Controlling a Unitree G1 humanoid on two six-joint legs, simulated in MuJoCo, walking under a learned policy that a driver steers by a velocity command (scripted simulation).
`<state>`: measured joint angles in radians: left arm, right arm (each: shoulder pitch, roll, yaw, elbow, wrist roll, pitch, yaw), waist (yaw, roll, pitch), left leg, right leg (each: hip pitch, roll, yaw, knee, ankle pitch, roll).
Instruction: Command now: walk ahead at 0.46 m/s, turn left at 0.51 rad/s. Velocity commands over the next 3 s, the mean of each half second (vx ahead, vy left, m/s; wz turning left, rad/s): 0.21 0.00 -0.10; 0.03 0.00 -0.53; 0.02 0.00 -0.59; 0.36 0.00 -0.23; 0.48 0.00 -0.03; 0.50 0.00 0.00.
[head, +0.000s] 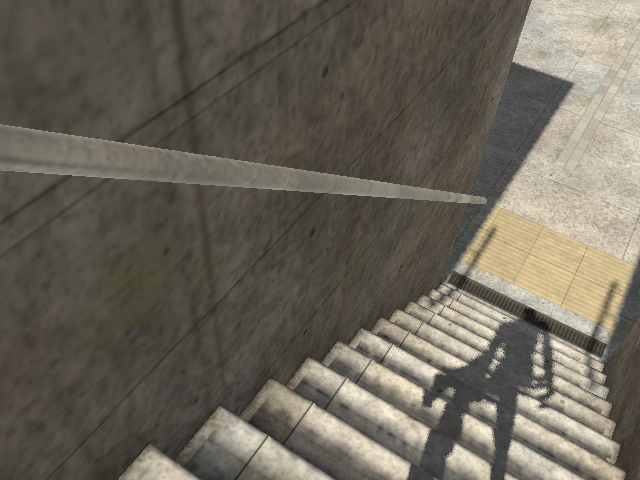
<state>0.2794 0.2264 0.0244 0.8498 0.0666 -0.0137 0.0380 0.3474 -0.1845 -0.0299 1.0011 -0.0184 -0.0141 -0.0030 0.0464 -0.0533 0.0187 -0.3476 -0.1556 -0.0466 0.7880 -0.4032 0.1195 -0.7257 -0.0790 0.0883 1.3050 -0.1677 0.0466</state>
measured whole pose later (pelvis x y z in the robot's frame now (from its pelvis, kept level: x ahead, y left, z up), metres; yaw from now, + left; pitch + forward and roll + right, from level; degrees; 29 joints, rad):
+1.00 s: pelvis +0.21 -0.03 -0.17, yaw -25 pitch +0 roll -2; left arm 0.15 0.33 0.09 0.59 0.02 0.07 -0.02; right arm 0.33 -0.26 0.00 0.71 -0.01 0.02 -0.04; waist -0.02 -0.03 0.02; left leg -0.35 0.02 -0.03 0.64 -0.29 0.03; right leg -0.73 0.20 0.14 1.52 -0.53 0.01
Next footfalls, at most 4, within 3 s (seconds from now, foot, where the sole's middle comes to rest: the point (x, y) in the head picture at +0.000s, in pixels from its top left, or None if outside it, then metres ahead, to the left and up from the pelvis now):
0.28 right None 0.21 -0.15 -0.94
0.84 left None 0.32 0.04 -0.94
1.34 right None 0.19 -0.18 -0.94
2.04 left None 0.53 -0.08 -1.13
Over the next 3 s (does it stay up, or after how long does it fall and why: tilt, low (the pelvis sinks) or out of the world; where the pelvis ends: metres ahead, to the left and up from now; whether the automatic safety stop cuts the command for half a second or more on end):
stays up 0.85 -0.35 -0.73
